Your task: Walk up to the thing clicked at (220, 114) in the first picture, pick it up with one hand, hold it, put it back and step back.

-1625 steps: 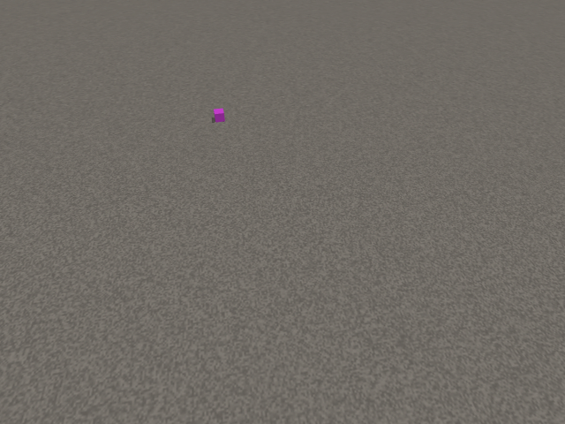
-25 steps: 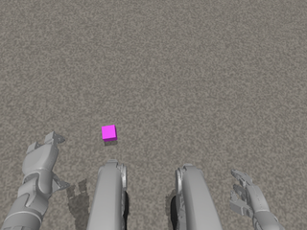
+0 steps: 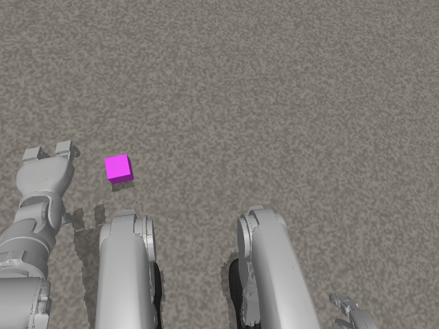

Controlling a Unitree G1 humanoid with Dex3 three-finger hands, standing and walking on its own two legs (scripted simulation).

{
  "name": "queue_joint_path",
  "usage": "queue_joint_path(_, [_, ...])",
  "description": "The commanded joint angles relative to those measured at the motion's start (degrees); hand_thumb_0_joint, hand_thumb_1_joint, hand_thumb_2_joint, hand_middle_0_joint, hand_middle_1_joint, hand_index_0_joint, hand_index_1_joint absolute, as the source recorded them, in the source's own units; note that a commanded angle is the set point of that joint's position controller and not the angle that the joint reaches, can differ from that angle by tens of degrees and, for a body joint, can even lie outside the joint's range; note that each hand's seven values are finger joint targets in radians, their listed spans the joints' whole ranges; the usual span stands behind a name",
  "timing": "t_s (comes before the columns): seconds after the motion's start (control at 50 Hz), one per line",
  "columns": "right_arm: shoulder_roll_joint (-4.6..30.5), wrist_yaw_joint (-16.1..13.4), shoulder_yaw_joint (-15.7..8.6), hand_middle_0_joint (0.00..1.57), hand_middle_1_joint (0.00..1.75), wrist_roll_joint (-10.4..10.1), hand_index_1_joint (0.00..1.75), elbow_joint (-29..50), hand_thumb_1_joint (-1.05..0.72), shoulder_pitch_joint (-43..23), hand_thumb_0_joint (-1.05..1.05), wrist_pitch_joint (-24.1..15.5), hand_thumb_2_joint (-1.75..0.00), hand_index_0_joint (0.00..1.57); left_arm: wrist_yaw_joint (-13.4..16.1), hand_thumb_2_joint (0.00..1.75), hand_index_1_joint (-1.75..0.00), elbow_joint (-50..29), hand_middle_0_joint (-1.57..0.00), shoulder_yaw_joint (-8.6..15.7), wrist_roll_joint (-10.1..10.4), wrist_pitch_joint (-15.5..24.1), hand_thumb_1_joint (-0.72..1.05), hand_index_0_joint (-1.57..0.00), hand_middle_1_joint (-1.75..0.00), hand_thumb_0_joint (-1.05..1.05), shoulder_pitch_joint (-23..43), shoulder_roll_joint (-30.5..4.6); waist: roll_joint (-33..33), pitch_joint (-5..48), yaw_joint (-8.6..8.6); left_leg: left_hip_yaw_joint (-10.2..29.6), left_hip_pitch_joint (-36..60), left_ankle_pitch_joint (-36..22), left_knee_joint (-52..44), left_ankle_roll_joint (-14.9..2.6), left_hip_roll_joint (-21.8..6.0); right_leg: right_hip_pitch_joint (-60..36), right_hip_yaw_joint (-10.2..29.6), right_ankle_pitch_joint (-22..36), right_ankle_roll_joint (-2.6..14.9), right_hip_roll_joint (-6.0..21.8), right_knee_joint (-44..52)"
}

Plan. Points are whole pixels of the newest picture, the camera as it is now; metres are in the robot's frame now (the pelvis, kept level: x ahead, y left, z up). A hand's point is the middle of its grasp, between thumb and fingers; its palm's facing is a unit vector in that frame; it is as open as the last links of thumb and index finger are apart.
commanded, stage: rise first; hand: left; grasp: from above
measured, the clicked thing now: (119, 169) +0.48 +0.23 -0.37
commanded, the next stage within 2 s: none
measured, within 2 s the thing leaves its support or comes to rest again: neither
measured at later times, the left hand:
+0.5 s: hand (81, 179) +0.41 +0.27 -0.21, palm faces -0.42 -0.12 -0.90, open 13.6 cm
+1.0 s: hand (89, 177) +0.42 +0.26 -0.23, palm faces -0.42 -0.12 -0.90, open 13.6 cm
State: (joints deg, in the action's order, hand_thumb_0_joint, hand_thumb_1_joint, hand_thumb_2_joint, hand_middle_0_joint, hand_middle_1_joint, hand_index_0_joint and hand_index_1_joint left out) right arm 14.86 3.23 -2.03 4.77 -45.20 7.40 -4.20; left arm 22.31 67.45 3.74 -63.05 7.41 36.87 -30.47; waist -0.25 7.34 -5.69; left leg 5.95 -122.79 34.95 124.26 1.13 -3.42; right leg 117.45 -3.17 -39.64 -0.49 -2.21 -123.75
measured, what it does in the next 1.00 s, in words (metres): lowers itself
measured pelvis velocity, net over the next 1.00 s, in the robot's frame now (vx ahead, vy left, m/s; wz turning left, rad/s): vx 0.01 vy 0.00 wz -0.04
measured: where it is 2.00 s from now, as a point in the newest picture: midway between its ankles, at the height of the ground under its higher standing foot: (198, 315)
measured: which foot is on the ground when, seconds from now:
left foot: down 0.00-1.00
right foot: down 0.00-1.00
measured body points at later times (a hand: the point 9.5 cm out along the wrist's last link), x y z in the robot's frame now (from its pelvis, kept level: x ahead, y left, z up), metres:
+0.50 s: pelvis +0.01 +0.00 -0.04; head +0.23 +0.04 +0.35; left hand +0.43 +0.28 -0.16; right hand +0.09 -0.26 -0.17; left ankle +0.10 +0.14 -0.36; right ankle +0.09 -0.12 -0.36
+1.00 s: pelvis +0.01 +0.00 -0.06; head +0.23 +0.04 +0.33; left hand +0.44 +0.27 -0.18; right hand +0.07 -0.27 -0.18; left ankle +0.10 +0.14 -0.36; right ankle +0.09 -0.12 -0.36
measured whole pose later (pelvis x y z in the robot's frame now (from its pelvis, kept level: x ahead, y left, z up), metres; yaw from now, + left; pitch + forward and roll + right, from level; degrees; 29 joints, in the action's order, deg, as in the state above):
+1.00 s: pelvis +0.01 +0.00 -0.06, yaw -2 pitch +33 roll -5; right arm 14.3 6.6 0.7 8.1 -47.0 6.1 -5.3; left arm 29.0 81.3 5.6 -65.6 4.5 47.9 -32.1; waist -1.1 3.9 -9.5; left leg 7.9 -131.5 36.7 134.8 1.6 -4.0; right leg 126.4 -4.2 -40.5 -0.6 -3.6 -133.7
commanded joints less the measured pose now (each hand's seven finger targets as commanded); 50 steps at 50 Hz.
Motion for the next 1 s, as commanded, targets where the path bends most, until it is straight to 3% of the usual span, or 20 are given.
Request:
queue_joint_path(0.0, [10.5, -0.1, -3.5, 0.2, 0.3, 0.7, 0.3, 2.5, -0.89, 6.6, 0.0, -1.4, -0.9, 0.2, 4.8, 0.99, -0.98, -4.5, -0.08, 2.1, -1.9, -0.6, -0.52, -0.08, -0.98, 0.0, 15.9, -13.2, 9.6, 35.0, 0.84, -4.5, 29.2, -1.7, -11.8, -2.07, 1.7, -10.7, -3.3, 4.9, 3.19, -1.4, 15.0])
queue_joint_path(0.04, [10.4, 0.0, -3.5, 0.2, 0.3, 1.0, 0.3, 1.9, -0.89, 7.0, 0.0, -1.5, -0.9, 0.2, 5.6, 0.97, -0.97, -4.3, -0.09, 1.3, -2.5, -1.2, -0.5, -0.1, -0.98, 0.0, 18.5, -11.9, 10.9, 35.6, -0.03, -4.3, 29.4, -2.5, -10.9, -2.01, 1.5, -9.4, -3.6, 6.3, 3.16, -1.3, 13.7])
queue_joint_path(0.08, [10.7, 0.1, -3.6, 0.2, 0.3, 1.3, 0.3, 1.7, -0.89, 6.7, 0.0, -1.3, -0.9, 0.2, 6.3, 0.96, -0.97, -2.2, -0.09, 2.3, -3.2, -1.8, -0.5, -0.1, -0.99, 0.0, 18.7, -13.6, 10.1, 34.9, 0.14, -4.2, 28.1, -1.5, -10.4, -2.17, 1.4, -8.4, -3.8, 5.3, 3.12, -1.4, 13.4])
queue_joint_path(0.18, [9.5, 0.6, -3.0, 0.2, 0.3, 1.9, 0.3, 1.0, -0.9, 6.7, 0.0, -1.6, -0.9, 0.2, 7.2, 0.92, -0.96, 0.3, -0.11, 1.8, -1.6, -3.3, -0.47, -0.13, -0.98, 0.0, 21.7, -12.4, 8.2, 35.1, -1.01, -4.3, 26.2, -2.2, -8.3, -2.58, 1.3, -9.1, -3.6, 6.3, 2.87, -1.4, 12.6])
queue_joint_path(0.24, [9.9, 0.7, -2.9, 0.2, 0.3, 2.1, 0.3, 0.5, -0.9, 6.9, 0.0, -1.7, -0.9, 0.2, 7.3, 0.91, -0.95, 1.9, -0.12, 2.2, -1.6, -3.9, -0.45, -0.14, -0.97, 0.0, 23.2, -13.2, 8.9, 34.6, -1.42, -4.3, 24.5, -1.3, -7.5, -2.63, 1.2, -8.1, -3.6, 5.5, 2.85, -1.5, 11.8])
queue_joint_path(0.28, [9.8, 0.9, -2.6, 0.2, 0.3, 2.3, 0.3, 0.1, -0.9, 7.4, 0.0, -1.8, -0.9, 0.2, 7.1, 0.9, -0.93, 2.6, -0.14, 1.1, -1.8, -3.9, -0.44, -0.15, -0.94, 0.0, 23.7, -11.5, 10.0, 34.3, -1.91, -4.0, 24.8, -1.0, -7.3, -2.46, 1.1, -7.2, -4.0, 5.7, 2.94, -1.4, 11.1])
queue_joint_path(0.38, [9.8, 1.2, -2.4, 0.2, 0.3, 2.3, 0.3, -0.3, -0.9, 8.4, 0.0, -1.7, -0.9, 0.2, 6.9, 0.89, -0.93, 1.1, -0.15, 1.9, -1.7, -3.6, -0.44, -0.17, -0.94, 0.0, 25.8, -13.4, 9.5, 36.0, -2.28, -4.5, 23.1, -3.1, -5.3, -2.77, 1.1, -9.3, -3.7, 8.2, 2.71, -1.7, 10.3])
queue_joint_path(0.4, [9.5, 1.4, -2.2, 0.2, 0.3, 2.2, 0.3, 0.1, -0.91, 7.8, 0.0, -1.6, -0.9, 0.2, 6.7, 0.89, -0.92, 3.5, -0.17, 1.9, -1.4, -3.7, -0.44, -0.17, -0.93, 0.0, 22.4, -12.6, 9.0, 35.3, -1.53, -4.8, 22.4, -3.6, -5.2, -2.81, 1.2, -10.3, -3.5, 8.7, 2.73, -1.7, 10.2])
queue_joint_path(0.44, [9.8, 1.5, -2.3, 0.2, 0.3, 2.2, 0.3, -0.2, -0.9, 8.7, 0.0, -1.4, -0.9, 0.2, 6.6, 0.89, -0.92, 1.9, -0.17, 2.9, -1.5, -3.6, -0.43, -0.18, -0.92, 0.0, 23.4, -13.8, 9.0, 37.1, -1.38, -4.8, 22.7, -5.1, -4.5, -2.81, 1.2, -10.9, -3.6, 10.3, 2.61, -1.8, 9.8])
queue_joint_path(0.52, [9.2, 1.9, -2.1, 0.2, 0.3, 2.0, 0.3, 0.0, -0.91, 8.5, 0.0, -1.0, -0.9, 0.2, 6.4, 0.88, -0.93, 2.5, -0.16, 2.5, -1.5, -3.3, -0.42, -0.17, -0.94, 0.0, 23.0, -13.1, 9.6, 36.4, -1.35, -4.9, 22.0, -5.6, -3.8, -2.87, 1.2, -11.0, -3.5, 11.2, 2.64, -2.0, 9.1])
queue_joint_path(0.54, [9.8, 2.0, -2.2, 0.2, 0.3, 2.2, 0.3, -0.1, -0.9, 9.3, 0.0, -1.0, -0.9, 0.2, 6.4, 0.89, -0.91, 3.3, -0.17, 3.0, -1.9, -3.1, -0.43, -0.18, -0.92, 0.0, 23.3, -13.3, 9.0, 36.3, -2.43, -4.6, 22.2, -6.4, -3.4, -2.91, 1.1, -11.0, -3.9, 12.0, 2.5, -2.0, 8.7])
queue_joint_path(0.56, [9.7, 2.0, -2.2, 0.2, 0.3, 2.0, 0.3, -0.2, -0.9, 9.1, 0.0, -1.0, -0.9, 0.2, 6.4, 0.89, -0.91, 2.9, -0.16, 3.2, -1.9, -2.9, -0.43, -0.17, -0.92, 0.0, 23.5, -13.7, 9.0, 36.2, -1.64, -4.5, 21.9, -5.8, -3.6, -2.9, 1.1, -10.3, -3.9, 11.3, 2.66, -2.1, 8.5])
queue_joint_path(0.62, [10.1, 2.3, -2.1, 0.2, 0.3, 2.3, 0.3, -0.3, -0.9, 9.5, 0.0, -1.0, -0.9, 0.2, 6.5, 0.89, -0.91, 4.3, -0.16, 3.0, -2.1, -2.5, -0.43, -0.17, -0.92, 0.0, 23.8, -13.4, 9.5, 34.9, -2.66, -4.5, 21.4, -6.0, -2.8, -2.9, 1.0, -9.9, -4.1, 11.8, 2.57, -2.0, 8.1])
queue_joint_path(0.76, [10.7, 2.6, -1.5, 0.2, 0.3, 2.6, 0.3, -0.2, -0.9, 9.1, 0.0, -1.3, -0.9, 0.2, 8.0, 0.9, -0.9, 4.7, -0.17, 3.4, -2.1, -2.5, -0.44, -0.17, -0.9, 0.0, 25.1, -14.0, 10.5, 34.3, -2.47, -4.4, 20.6, -3.6, -2.6, -2.77, 1.0, -8.1, -4.5, 9.4, 2.76, -2.3, 7.4])
queue_joint_path(0.8, [10.8, 2.8, -1.3, 0.2, 0.3, 2.9, 0.3, -0.6, -0.9, 9.6, 0.0, -1.4, -0.9, 0.2, 8.3, 0.91, -0.9, 5.9, -0.17, 2.4, -2.1, -2.7, -0.45, -0.17, -0.89, 0.0, 26.1, -12.9, 9.8, 33.9, -3.47, -4.4, 19.6, -3.4, -2.1, -2.83, 1.0, -8.5, -4.4, 9.5, 2.63, -2.4, 7.6])
queue_joint_path(0.84, [11.2, 2.9, -1.2, 0.2, 0.3, 3.0, 0.3, -0.4, -0.9, 9.5, 0.0, -1.6, -0.9, 0.2, 8.8, 0.9, -0.89, 5.6, -0.18, 3.5, -1.7, -3.0, -0.44, -0.18, -0.89, 0.0, 26.5, -14.3, 9.7, 33.5, -3.22, -4.4, 19.5, -3.3, -1.9, -2.91, 0.9, -7.8, -4.5, 9.1, 2.59, -2.2, 7.5])
queue_joint_path(0.88, [11.1, 3.0, -1.2, 0.2, 0.3, 3.0, 0.3, -0.6, -0.9, 9.1, 0.0, -1.8, -0.9, 0.2, 8.6, 0.91, -0.9, 6.3, -0.17, 2.2, -2.0, -3.1, -0.45, -0.17, -0.9, 0.0, 26.6, -13.6, 11.1, 33.8, -3.5, -4.1, 20.5, -3.0, -1.8, -2.71, 0.9, -7.0, -4.8, 9.0, 2.82, -2.4, 6.8])
queue_joint_path(0.98, [11.7, 3.1, -0.7, 0.2, 0.3, 3.3, 0.3, -0.6, -0.9, 9.5, 0.0, -1.9, -0.9, 0.2, 8.7, 0.92, -0.9, 6.5, -0.18, 2.6, -2.0, -3.1, -0.45, -0.17, -0.89, 0.0, 27.2, -14.1, 11.4, 33.8, -3.99, -4.1, 19.4, -3.2, -1.1, -2.75, 0.9, -7.3, -5.0, 9.5, 2.65, -2.4, 6.1])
